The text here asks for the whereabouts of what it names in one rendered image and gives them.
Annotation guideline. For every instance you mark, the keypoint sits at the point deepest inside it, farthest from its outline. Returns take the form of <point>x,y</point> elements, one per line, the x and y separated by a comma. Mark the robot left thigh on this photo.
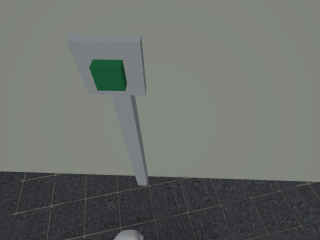
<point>129,234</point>

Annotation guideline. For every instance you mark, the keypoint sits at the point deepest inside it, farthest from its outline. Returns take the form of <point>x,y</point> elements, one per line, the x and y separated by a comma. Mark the panel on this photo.
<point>129,48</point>

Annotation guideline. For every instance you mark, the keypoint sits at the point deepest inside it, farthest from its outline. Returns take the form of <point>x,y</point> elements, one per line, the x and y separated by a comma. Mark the button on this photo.
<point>108,75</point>

